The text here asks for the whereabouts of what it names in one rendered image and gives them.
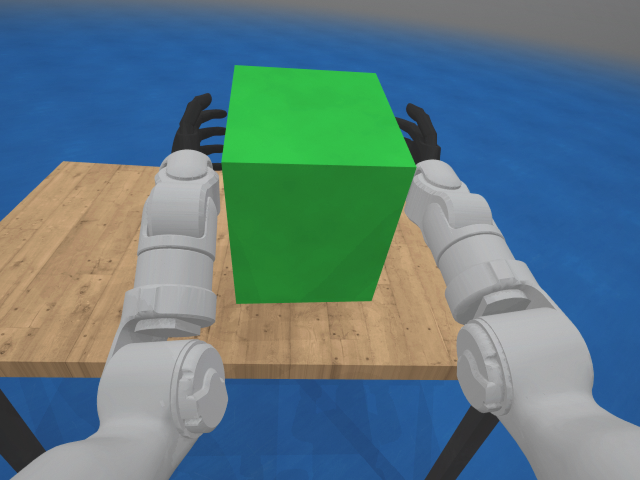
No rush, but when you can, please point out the carton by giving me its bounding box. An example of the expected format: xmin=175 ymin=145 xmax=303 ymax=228
xmin=221 ymin=65 xmax=417 ymax=304

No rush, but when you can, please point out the robot left forearm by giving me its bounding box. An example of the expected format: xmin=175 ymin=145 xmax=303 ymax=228
xmin=97 ymin=149 xmax=220 ymax=417

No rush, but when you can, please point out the robot right forearm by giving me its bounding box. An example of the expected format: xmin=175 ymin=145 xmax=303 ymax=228
xmin=404 ymin=160 xmax=594 ymax=388

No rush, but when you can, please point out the left robot upper arm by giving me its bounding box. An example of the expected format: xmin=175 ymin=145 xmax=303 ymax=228
xmin=10 ymin=339 xmax=228 ymax=480

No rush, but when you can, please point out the left robot hand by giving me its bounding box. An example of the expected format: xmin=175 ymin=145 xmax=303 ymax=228
xmin=171 ymin=93 xmax=227 ymax=171

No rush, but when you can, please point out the table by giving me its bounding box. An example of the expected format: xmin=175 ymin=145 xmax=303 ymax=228
xmin=0 ymin=161 xmax=500 ymax=480

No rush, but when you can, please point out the right robot hand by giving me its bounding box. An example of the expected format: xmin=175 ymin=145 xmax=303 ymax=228
xmin=395 ymin=103 xmax=441 ymax=165

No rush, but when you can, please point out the right robot upper arm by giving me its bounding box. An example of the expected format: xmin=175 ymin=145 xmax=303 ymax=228
xmin=456 ymin=307 xmax=640 ymax=480

